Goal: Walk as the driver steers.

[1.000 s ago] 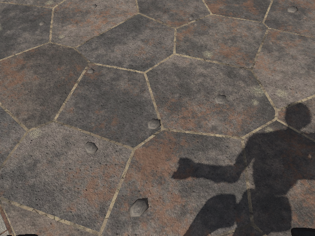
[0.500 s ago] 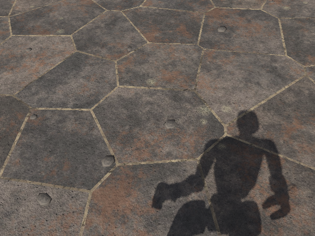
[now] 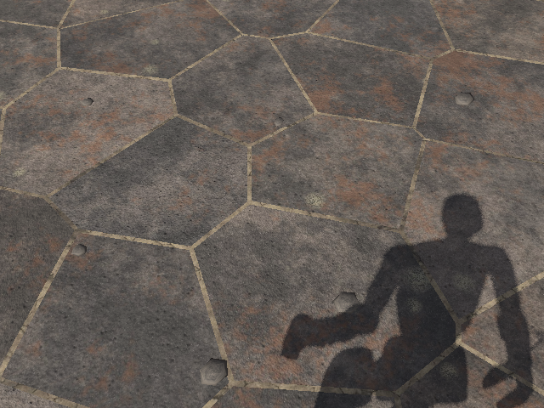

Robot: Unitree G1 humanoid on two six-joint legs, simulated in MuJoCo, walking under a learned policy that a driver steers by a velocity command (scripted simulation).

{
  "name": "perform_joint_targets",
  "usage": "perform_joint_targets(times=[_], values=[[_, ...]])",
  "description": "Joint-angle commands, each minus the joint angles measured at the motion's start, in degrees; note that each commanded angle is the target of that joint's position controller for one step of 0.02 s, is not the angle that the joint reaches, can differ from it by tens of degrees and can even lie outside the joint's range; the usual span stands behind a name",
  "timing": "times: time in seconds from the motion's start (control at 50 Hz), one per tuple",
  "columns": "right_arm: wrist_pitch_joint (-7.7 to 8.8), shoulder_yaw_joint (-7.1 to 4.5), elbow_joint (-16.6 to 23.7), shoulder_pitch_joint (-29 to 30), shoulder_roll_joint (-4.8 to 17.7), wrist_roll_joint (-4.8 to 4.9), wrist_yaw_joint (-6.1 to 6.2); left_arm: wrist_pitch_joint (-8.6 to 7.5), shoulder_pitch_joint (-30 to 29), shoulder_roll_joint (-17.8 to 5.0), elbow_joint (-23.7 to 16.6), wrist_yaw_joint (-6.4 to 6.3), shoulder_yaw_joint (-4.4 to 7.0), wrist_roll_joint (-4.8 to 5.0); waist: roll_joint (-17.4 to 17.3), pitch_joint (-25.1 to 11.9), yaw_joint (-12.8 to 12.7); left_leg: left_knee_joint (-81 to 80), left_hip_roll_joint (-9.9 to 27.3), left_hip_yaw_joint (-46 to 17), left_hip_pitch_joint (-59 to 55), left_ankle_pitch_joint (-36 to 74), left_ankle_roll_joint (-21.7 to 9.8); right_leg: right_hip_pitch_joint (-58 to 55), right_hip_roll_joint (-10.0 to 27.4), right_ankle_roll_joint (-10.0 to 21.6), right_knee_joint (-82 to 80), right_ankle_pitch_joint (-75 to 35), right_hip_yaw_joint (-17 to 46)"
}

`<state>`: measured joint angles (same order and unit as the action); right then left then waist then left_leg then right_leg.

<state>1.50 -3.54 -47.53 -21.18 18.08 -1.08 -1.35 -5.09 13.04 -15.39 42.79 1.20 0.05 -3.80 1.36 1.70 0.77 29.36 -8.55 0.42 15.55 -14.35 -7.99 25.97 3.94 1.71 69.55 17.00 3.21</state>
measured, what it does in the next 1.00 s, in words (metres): walks ahead, turning left: right foot, then left foot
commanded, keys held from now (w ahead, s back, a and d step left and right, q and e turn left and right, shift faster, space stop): w+q+shift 0.70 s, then w+shift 0.22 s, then w+e+shift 0.08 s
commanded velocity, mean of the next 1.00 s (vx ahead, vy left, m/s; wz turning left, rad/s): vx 0.99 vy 0.00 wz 0.77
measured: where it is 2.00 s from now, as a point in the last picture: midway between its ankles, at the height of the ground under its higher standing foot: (74, 129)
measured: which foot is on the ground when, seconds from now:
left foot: down 0.00-0.28, up 0.30-0.70, down 0.72-1.00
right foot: up 0.00-0.26, down 0.28-0.72, up 0.74-1.00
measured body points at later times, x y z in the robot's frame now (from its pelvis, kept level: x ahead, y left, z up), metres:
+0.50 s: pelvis +0.46 +0.01 +0.01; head +0.48 +0.02 +0.46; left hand +0.36 +0.30 -0.11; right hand +0.75 -0.18 -0.08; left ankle +0.43 +0.11 -0.63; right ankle +0.46 -0.13 -0.73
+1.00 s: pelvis +0.85 +0.28 +0.00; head +0.87 +0.30 +0.45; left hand +0.82 +0.58 -0.09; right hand +1.04 +0.07 -0.13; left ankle +0.76 +0.22 -0.73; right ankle +1.11 +0.29 -0.66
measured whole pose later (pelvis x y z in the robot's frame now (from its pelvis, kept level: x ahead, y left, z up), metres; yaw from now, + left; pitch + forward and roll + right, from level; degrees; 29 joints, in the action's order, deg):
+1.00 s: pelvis +0.85 +0.28 +0.00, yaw +46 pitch +1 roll +1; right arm 4.9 -2.3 -49.0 -26.2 16.6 -0.2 -0.7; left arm -2.7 6.5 -14.5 37.7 2.1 -0.6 -2.2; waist 0.9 2.5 2.8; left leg 15.1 -11.5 -2.1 -2.0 -17.1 -10.0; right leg 42.8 9.9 -0.1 49.0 3.4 -0.3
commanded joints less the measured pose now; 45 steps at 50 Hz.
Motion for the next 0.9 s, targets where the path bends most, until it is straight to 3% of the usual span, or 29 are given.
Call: perform_joint_targets(times=[0.02,0.08,0.12,0.18,0.22,0.24,0.26,0.28,0.3,0.32,0.34,0.36,0.38,0.4,0.44,0.54,0.58,0.6,0.64,0.68,0.7,0.72,0.74,0.76,0.78,0.8,0.82,0.86,0.9], values=[[2.37,-1.52,3.4,0.6,6.7,0.86,0.43,1.36,-1.3,-5.7,-5.5,0.22,0.89,-0.9,-3.2,4.4,-2.8,-21.8,13.7,-24.6,2.3,-11.9,-10.4,10.7,3.3,-3.0,-6.0,0.3,0.1],[3.11,-2.0,3.8,-1.3,7.3,0.89,0.46,1.26,-13.2,-5.0,-9.9,1.01,-0.1,0.49,-2.7,7.9,0.1,-25.3,10.7,-21.6,7.0,-3.1,-9.0,8.8,2.1,-5.6,-21.8,-12.8,-2.9],[3.27,-2.7,3.5,-2.9,8.4,1.26,0.36,0.96,-16.9,-4.0,-11.0,1.57,-0.59,1.22,-3.0,6.4,2.2,-24.3,9.8,-20.3,5.5,5.8,-6.8,3.6,0.0,-5.5,-30.4,-21.0,-3.6],[3.35,-3.21,2.7,-5.2,9.7,1.87,0.69,0.77,-19.4,-5.3,-12.3,1.15,-0.21,1.8,-3.6,3.5,3.6,-20.7,12.0,-21.8,-3.2,22.0,-4.9,-0.4,-2.0,-4.1,-36.5,-24.4,-3.1],[3.01,-3.47,2.6,-4.7,10.9,1.76,1.4,0.65,-15.8,-7.1,-11.5,0.36,0.56,1.68,-3.9,-0.1,1.7,-13.3,12.1,-21.8,-8.8,35.8,-2.6,-7.0,-4.2,-3.1,-40.3,-18.9,-2.8],[2.93,-3.78,2.5,-4.5,12.6,1.3,1.45,0.49,-9.3,-9.6,-9.7,-0.45,1.72,1.84,-3.7,-5.3,-1.2,-4.5,11.7,-21.2,-10.6,45.2,-1.2,-14.9,-6.0,-2.3,-39.4,-12.3,-3.1],[3.01,-4.07,2.7,-2.2,14.2,0.91,1.13,0.33,1.1,-11.6,-7.3,-1.55,2.87,2.13,-3.4,-10.7,-7.5,8.7,9.9,-20.1,-6.8,45.3,-0.1,-27.2,-4.9,-1.5,-39.4,-9.0,-3.2],[3.71,-2.98,3.8,-0.5,10.1,0.57,0.89,0.16,13.5,-15.5,-5.5,-3.11,4.53,1.1,-0.9,-17.8,-12.8,26.2,7.1,-17.5,2.1,33.5,0.5,-41.8,4.1,0.0,-37.9,5.5,4.8],[3.9,-0.32,6.1,-6.8,-1.0,3.1,1.15,0.01,15.8,-19.4,-5.1,-3.26,5.57,-1.67,16.8,-26.6,-7.7,45.5,0.6,-11.3,20.3,-15.0,1.7,-57.0,23.6,5.2,-45.5,25.4,34.1],[3.08,0.09,7.3,-4.5,3.1,2.57,1.35,0.68,11.5,-18.2,-5.2,-2.73,6.03,-0.23,17.7,-25.9,-6.6,51.9,3.9,-8.0,26.4,-11.4,0.8,-51.5,24.0,6.7,-54.6,34.5,48.5],[2.28,-0.66,6.9,1.8,6.4,1.18,1.24,0.8,5.5,-12.3,-5.8,-2.56,4.92,0.28,9.7,-14.8,-6.3,50.9,7.5,-6.6,28.5,-4.9,0.8,-42.1,19.9,5.5,-55.0,30.9,37.2],[1.76,-0.72,6.8,4.5,6.5,0.35,0.5,0.8,3.4,-8.8,-5.0,-2.25,4.11,0.34,3.4,-9.0,-5.5,48.1,9.8,-5.9,27.6,-1.6,1.1,-35.0,17.6,4.9,-54.0,18.4,27.0],[1.17,-0.67,7.1,6.8,5.6,-0.18,-0.41,0.76,3.9,-7.5,-3.7,-2.22,3.72,0.11,1.6,-5.6,-5.0,46.6,11.3,-5.6,26.4,-1.1,1.5,-30.2,14.9,3.8,-54.7,8.6,19.1],[0.32,-0.42,7.9,6.7,4.2,-0.67,-1.21,0.34,5.0,-6.6,-2.1,-2.26,3.36,0.41,4.0,-3.8,-3.5,45.9,12.3,-5.5,25.7,-1.2,2.0,-26.8,14.1,3.6,-55.3,3.7,14.2],[-1.23,0.53,9.9,10.0,1.2,-0.82,-2.12,-0.71,7.3,-4.0,0.9,-1.37,2.8,1.9,3.7,-0.9,-2.2,45.5,14.2,-4.7,27.8,-0.7,2.1,-24.4,12.5,2.0,-57.1,-3.9,6.2],[-1.96,1.91,16.1,19.8,1.6,-0.59,-3.73,-2.58,4.3,-5.8,2.5,-0.83,3.06,2.1,3.1,4.8,1.0,32.8,14.4,-0.2,28.0,11.1,2.4,-18.4,9.8,0.7,-62.6,-21.2,-11.3],[-1.77,2.42,17.1,24.3,1.8,-0.68,-4.6,-2.72,6.5,-7.4,3.8,-1.07,3.37,2.07,0.6,7.1,0.0,22.4,12.5,5.6,23.3,14.5,0.8,-18.8,7.7,0.0,-64.4,-28.8,-16.8],[-1.78,2.56,16.3,24.1,1.6,-0.2,-4.71,-2.65,7.5,-8.2,4.0,-1.24,3.49,1.94,0.1,5.8,-0.3,19.8,9.9,8.4,19.1,15.2,-0.4,-20.5,6.3,-0.8,-63.2,-40.8,-19.4],[-1.41,2.33,15.9,22.7,2.8,-0.63,-4.38,-1.99,10.0,-12.2,4.1,-1.85,4.28,2.07,2.5,4.2,2.0,16.1,6.5,11.5,14.7,11.6,-2.4,-26.6,8.9,-1.4,-55.0,-68.7,-20.0],[-0.93,0.65,12.0,10.0,6.4,-0.46,-3.15,0.25,8.1,-15.3,3.0,-2.54,5.21,1.8,4.9,-3.8,9.4,15.2,3.0,10.6,0.2,7.0,-4.4,-27.7,10.9,-0.6,-37.9,-78.4,-19.0],[-0.68,-0.93,7.9,-3.0,9.0,-0.44,-2.28,1.27,5.6,-15.9,1.6,-2.62,5.39,1.65,4.6,-9.6,14.9,13.2,2.0,7.5,-14.4,5.3,-6.4,-22.2,11.6,0.3,-21.6,-76.1,-17.5],[-1.41,-3.21,5.0,-9.2,11.6,1.15,-0.78,1.53,3.9,-14.6,1.2,-2.29,5.5,1.91,-3.1,-13.0,16.8,6.9,3.2,0.6,-30.4,3.8,-7.6,-9.0,3.9,-0.9,1.4,-42.2,-17.3],[-1.74,-3.33,6.6,-1.2,15.9,0.37,0.18,0.92,9.0,-4.7,-1.0,-1.09,2.7,0.37,-14.4,-7.9,5.0,8.2,14.8,-17.9,-31.2,10.5,-8.5,9.2,-2.5,-1.9,22.1,12.5,-14.6],[-2.37,-4.16,9.9,-0.8,18.9,-0.84,0.43,-0.17,10.1,-8.5,-6.7,-1.26,3.07,2.28,-13.6,-23.1,5.2,-6.2,24.3,-43.8,-43.5,-3.1,-19.2,19.6,-5.0,-2.4,28.3,10.7,-1.6],[-2.23,-3.75,8.7,-1.4,14.8,-0.86,1.25,-1.05,5.2,-10.4,-6.2,-1.29,2.97,2.21,-3.4,-14.7,5.6,-14.8,24.7,-45.2,-35.5,-10.6,-16.2,23.6,-1.3,-2.5,23.1,4.4,-0.1],[-1.33,-3.01,7.1,0.1,12.0,-0.55,1.93,-1.13,3.6,-9.6,-6.4,-1.38,2.54,2.26,-0.2,-5.5,2.8,-16.0,23.0,-39.7,-25.3,-8.7,-14.2,22.1,1.4,-2.2,16.3,1.4,-0.4],[-0.13,-2.47,6.6,2.2,10.4,-0.83,2.11,-0.57,2.9,-8.4,-5.1,-1.57,2.09,1.23,3.7,-1.6,0.3,-15.5,20.5,-34.4,-16.2,-3.2,-12.3,17.7,3.3,-2.3,12.8,1.2,-0.9],[2.0,-0.9,6.1,3.7,7.0,-0.13,2.32,1.57,6.0,-6.5,-3.7,-0.87,1.44,-0.03,3.6,0.2,-3.6,-16.9,16.7,-26.2,-3.7,5.1,-11.2,9.2,5.6,-3.4,5.5,2.2,-0.4],[3.6,-0.49,4.2,1.4,5.8,0.53,1.84,2.6,1.6,-4.9,-5.2,-0.06,1.04,0.03,2.4,2.8,-3.1,-19.3,14.1,-20.9,-0.3,8.3,-10.9,10.1,6.9,-4.3,-3.0,1.7,-1.7]])
Keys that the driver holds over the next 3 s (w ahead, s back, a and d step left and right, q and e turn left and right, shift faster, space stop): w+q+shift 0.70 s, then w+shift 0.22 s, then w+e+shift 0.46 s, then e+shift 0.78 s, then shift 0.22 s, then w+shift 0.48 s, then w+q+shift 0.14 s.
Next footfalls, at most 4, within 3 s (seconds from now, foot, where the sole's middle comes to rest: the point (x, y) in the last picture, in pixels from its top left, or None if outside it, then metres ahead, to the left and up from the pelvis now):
0.28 right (329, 403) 0.50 -0.12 -0.77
0.72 left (187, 297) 0.79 0.25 -0.77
1.18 right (126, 187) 1.19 0.48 -0.77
1.58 left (35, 133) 1.45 0.84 -0.77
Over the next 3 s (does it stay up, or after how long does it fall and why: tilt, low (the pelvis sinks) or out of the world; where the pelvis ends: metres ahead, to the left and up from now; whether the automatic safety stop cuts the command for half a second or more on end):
stays up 1.68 0.61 0.01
